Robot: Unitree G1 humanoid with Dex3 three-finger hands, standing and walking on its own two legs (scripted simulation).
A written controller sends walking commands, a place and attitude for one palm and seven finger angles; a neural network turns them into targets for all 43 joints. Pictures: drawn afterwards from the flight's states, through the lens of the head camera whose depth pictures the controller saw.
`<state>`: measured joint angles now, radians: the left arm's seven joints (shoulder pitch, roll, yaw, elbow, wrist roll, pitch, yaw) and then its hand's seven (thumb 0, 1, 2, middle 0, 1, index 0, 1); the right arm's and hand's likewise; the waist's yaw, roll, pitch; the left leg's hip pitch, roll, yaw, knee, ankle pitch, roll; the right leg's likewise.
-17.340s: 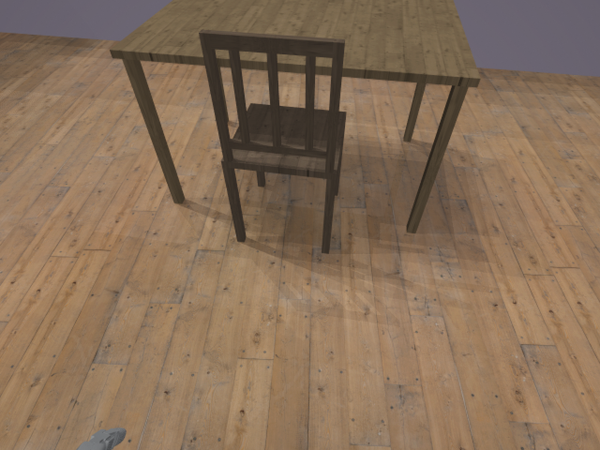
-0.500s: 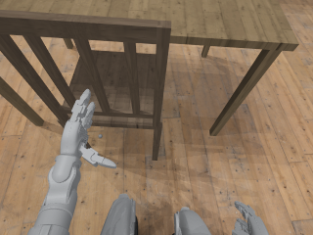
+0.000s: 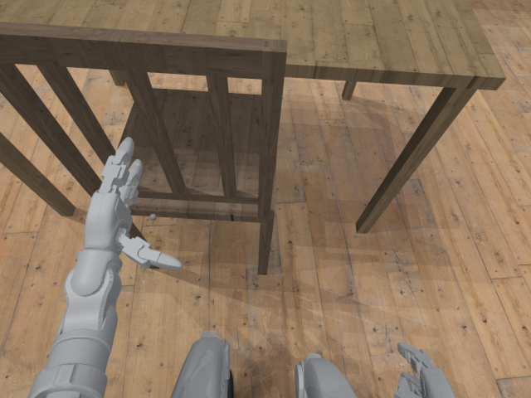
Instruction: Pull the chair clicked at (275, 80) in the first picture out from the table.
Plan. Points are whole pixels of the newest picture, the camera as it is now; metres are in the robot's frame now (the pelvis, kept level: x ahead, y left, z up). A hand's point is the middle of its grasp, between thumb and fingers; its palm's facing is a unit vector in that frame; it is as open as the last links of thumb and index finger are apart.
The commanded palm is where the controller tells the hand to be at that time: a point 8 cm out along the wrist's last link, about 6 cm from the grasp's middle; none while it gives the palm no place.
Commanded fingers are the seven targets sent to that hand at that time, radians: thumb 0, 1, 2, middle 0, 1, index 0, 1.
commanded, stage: aim the fingers beside a spindle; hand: left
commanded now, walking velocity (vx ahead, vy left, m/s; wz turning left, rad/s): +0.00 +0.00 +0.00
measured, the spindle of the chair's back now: (161, 142) +0.51 +0.19 +0.03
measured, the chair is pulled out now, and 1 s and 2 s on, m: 0.00 0.00 0.00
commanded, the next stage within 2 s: push the fingers through the gap in 0.84 s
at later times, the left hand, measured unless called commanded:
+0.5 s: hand (164, 237) +0.34 +0.16 +0.01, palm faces -0.10 -0.99 +0.00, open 16.9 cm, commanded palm +0.34 +0.22 +0.03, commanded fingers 0.00 -0.50 0.30 -0.06 -0.08 -0.06 -0.08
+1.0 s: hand (145, 222) +0.36 +0.18 +0.04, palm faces +0.00 -1.00 -0.06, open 16.9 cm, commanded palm +0.34 +0.22 +0.03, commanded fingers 0.00 -0.50 0.30 -0.06 -0.08 -0.06 -0.08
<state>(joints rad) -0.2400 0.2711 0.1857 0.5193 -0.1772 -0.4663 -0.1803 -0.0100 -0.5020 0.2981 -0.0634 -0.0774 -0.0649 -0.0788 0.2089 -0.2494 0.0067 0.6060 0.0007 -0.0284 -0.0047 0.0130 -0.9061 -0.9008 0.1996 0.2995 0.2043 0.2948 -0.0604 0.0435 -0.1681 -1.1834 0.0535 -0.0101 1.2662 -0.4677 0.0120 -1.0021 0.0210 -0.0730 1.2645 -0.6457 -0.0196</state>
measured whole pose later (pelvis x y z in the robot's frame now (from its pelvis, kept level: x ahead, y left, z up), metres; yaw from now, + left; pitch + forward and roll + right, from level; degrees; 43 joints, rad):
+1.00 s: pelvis +0.00 +0.01 +0.00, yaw +0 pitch +21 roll -4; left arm -0.19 0.25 0.18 0.44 -0.17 -0.49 -0.14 -0.01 -0.50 0.30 -0.07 -0.08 -0.07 -0.08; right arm 0.21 -0.24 0.01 0.59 -0.01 -0.04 -0.01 0.01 -0.91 -0.90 0.20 0.30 0.20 0.29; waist -0.06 0.04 -0.16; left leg -1.18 0.05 -0.01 1.27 -0.46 0.02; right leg -0.99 0.02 -0.07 1.26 -0.63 -0.01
